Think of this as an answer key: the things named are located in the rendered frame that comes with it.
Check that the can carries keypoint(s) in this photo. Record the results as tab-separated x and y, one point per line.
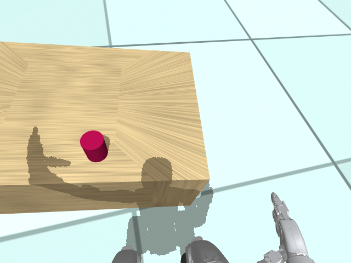
94	146

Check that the right robot hand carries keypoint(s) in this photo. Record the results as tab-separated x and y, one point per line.
291	239

